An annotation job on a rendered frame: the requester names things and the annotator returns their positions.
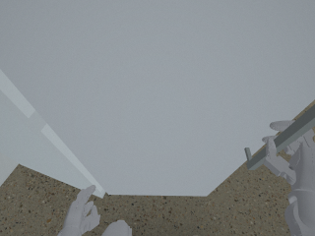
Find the robot left hand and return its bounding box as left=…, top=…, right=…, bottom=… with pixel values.
left=62, top=185, right=100, bottom=235

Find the robot left thigh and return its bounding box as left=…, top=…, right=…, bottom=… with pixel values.
left=101, top=221, right=132, bottom=236

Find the fridge door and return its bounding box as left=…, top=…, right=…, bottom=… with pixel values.
left=0, top=0, right=315, bottom=197

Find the robot right forearm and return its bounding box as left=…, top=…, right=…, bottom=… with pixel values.
left=284, top=189, right=315, bottom=236

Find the handle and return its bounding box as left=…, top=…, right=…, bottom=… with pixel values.
left=244, top=104, right=315, bottom=170

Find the robot left forearm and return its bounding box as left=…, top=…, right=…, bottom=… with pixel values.
left=57, top=226, right=82, bottom=236

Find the robot right hand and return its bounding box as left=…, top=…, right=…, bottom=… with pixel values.
left=262, top=120, right=315, bottom=192

